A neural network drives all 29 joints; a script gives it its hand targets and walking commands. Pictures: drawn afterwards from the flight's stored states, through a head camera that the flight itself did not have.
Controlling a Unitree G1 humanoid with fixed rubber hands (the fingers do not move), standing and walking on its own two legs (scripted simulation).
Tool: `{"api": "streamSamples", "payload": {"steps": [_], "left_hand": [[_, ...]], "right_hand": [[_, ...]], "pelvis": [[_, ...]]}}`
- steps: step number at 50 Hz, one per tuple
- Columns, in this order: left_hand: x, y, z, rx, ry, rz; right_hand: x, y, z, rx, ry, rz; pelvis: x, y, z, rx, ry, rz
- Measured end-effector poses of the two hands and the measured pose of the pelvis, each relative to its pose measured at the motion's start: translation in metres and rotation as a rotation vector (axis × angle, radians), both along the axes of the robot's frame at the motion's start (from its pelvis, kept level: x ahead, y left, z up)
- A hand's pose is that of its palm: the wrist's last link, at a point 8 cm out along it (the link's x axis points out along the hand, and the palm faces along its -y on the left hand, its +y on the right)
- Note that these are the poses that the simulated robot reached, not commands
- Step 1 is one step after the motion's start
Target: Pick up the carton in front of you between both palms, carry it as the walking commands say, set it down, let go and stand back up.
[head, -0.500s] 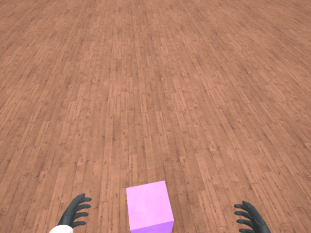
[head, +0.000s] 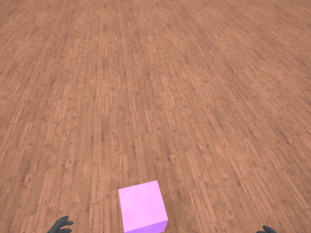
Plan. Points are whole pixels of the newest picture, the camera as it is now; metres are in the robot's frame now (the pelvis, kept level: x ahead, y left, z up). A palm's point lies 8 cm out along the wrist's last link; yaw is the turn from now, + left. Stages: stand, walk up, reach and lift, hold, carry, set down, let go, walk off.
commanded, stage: stand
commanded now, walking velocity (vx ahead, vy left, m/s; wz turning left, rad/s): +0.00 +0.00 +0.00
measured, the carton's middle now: (142, 211) +0.36 +0.07 -0.65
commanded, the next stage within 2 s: none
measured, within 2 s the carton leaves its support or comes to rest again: neither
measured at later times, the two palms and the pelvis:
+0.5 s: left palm out of the picture +0.08 +0.30 -0.10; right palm out of the picture +0.08 -0.30 -0.09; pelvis -0.01 +0.00 +0.00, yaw +0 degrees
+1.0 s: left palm out of the picture +0.06 +0.31 -0.10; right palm out of the picture +0.06 -0.31 -0.09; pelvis -0.02 +0.00 +0.01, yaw +1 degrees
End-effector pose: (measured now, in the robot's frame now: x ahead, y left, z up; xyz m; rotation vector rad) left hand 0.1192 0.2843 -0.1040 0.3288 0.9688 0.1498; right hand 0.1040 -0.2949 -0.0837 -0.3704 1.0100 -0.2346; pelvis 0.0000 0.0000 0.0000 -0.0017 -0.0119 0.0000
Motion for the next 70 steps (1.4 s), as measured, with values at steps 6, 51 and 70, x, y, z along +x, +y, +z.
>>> {"api": "streamSamples", "payload": {"steps": [6,51,70], "left_hand": [[-0.003,0.004,0.001,0.009,0.008,0.004],[-0.062,0.022,0.0,0.041,0.133,0.061],[-0.068,0.025,0.0,0.043,0.155,0.075]], "right_hand": [[-0.004,0.002,-0.002,0.005,0.012,-0.007],[-0.041,-0.016,-0.008,0.001,0.117,-0.022],[-0.042,-0.02,-0.007,-0.001,0.127,-0.017]], "pelvis": [[-0.002,0.001,0.001,0.0,-0.007,0.001],[-0.025,0.0,0.007,-0.003,-0.034,0.017],[-0.027,-0.002,0.008,-0.004,-0.034,0.025]]}}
